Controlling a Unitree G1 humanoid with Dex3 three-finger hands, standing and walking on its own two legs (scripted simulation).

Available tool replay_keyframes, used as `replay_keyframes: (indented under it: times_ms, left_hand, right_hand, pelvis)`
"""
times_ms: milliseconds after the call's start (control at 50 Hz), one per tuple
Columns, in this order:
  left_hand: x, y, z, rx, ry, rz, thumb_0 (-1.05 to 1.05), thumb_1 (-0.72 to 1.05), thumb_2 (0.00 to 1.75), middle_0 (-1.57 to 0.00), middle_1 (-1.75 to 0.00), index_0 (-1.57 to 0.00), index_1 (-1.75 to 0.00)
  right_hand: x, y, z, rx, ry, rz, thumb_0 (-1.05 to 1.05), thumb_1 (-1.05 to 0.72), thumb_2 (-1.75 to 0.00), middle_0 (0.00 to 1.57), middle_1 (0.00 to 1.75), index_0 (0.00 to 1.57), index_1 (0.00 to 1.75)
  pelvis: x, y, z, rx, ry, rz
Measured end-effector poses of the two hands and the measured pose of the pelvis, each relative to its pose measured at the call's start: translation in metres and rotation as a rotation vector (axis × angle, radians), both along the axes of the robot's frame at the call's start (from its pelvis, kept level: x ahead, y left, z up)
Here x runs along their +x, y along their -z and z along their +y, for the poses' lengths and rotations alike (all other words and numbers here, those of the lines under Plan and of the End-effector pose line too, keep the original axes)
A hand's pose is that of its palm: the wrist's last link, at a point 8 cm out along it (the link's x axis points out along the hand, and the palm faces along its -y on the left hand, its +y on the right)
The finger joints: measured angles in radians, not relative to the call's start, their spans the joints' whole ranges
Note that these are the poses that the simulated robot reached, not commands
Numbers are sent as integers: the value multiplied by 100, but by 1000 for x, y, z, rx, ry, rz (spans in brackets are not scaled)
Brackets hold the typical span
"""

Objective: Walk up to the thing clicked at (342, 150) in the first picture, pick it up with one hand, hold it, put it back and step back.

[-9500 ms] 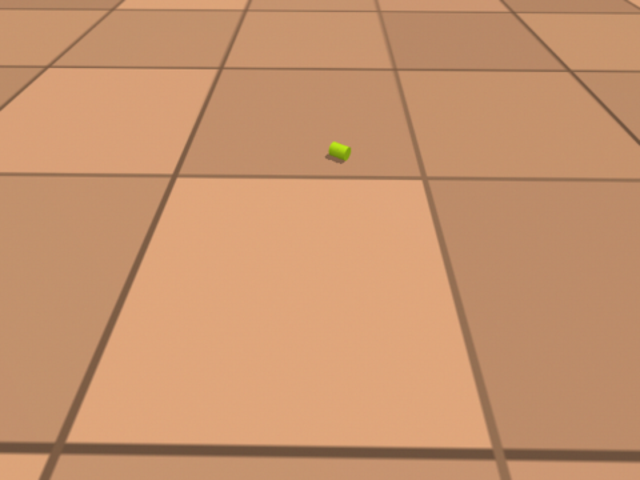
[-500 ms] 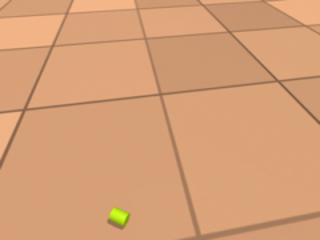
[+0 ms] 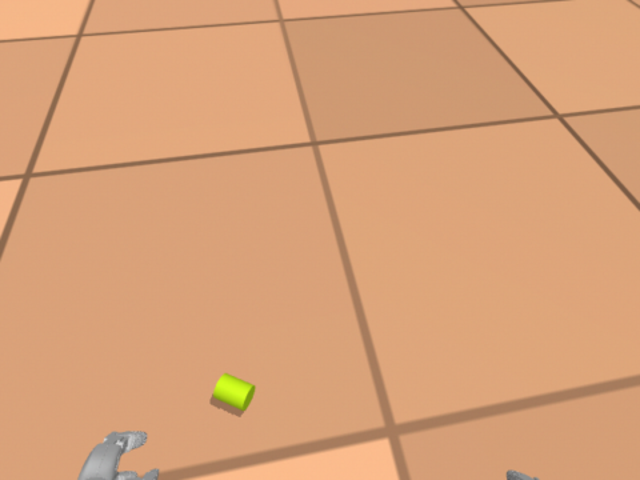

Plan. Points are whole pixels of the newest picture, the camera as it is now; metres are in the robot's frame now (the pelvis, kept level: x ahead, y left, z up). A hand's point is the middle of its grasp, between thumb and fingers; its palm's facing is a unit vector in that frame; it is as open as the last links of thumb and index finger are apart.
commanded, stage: rise first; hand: left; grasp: from above
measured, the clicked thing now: (234, 391) +0.44 +0.26 -0.73
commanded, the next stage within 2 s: none
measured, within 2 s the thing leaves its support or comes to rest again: neither
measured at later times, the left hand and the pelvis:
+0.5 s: hand out of the picture +0.14 +0.27 -0.22, palm faces -0.04 -0.83 -0.56, open 14.0 cm; pelvis +0.00 +0.02 -0.06, yaw +0 degrees
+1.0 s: hand (169, 455) +0.22 +0.30 -0.38, palm faces -0.14 -0.45 -0.88, open 14.0 cm; pelvis -0.05 +0.01 -0.21, yaw -1 degrees
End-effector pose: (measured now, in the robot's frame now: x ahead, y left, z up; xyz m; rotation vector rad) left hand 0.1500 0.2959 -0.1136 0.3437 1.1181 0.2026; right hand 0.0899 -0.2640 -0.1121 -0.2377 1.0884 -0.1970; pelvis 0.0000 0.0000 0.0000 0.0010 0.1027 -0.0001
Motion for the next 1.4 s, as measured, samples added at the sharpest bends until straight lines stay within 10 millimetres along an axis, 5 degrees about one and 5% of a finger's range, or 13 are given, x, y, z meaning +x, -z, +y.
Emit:
replay_keyframes:
  times_ms: [200, 320, 560, 760, 960, 1180, 1400]
  left_hand:
    - [-4, 19, 4, 89, 3, 87, 0, -18, 92, -15, -99, -15, -97]
    - [-8, 39, 8, 149, -8, 87, 0, -43, 96, -12, -106, -12, -105]
    - [-15, 61, 10, 240, -31, 123, -1, -53, 99, -9, -108, -7, -109]
    - [-9, 102, 17, 399, 27, 183, -1, -51, 98, -8, -107, -6, -108]
    - [59, 188, 15, 683, 76, 155, -1, -53, 101, -10, -105, -9, -106]
    - [116, 274, 8, 794, -18, 142, 0, -52, 106, -12, -103, -9, -105]
    - [151, 334, 8, 767, -2, 125, 0, -51, 106, -14, -98, -10, -101]
  right_hand:
    - [8, 12, 21, 31, -1, -67, 1, -93, -90, 20, 30, 20, 30]
    - [28, 26, 24, 2, -41, -117, 1, -92, -90, 20, 30, 20, 30]
    - [68, 44, 39, -20, -81, -196, 1, -87, -89, 20, 30, 20, 30]
    - [70, 81, 44, -30, -131, -205, 1, -85, -88, 20, 30, 21, 30]
    - [28, 184, 21, -47, -181, -77, 0, -91, -89, 20, 30, 21, 30]
    - [-65, 294, 4, 15, -157, 147, 0, -91, -90, 20, 30, 20, 30]
    - [-135, 368, 17, 121, -78, 264, 0, -90, -89, 20, 30, 20, 30]
  pelvis:
    - [3, 18, 9, -6, 5, 68]
    - [2, 39, 13, -11, 5, 120]
    - [-2, 64, 16, -26, -1, 186]
    - [-14, 98, 15, -32, -12, 268]
    - [-42, 187, 8, -37, -6, 431]
    - [-78, 283, 5, -46, 26, 509]
    - [-92, 352, 14, -53, 48, 522]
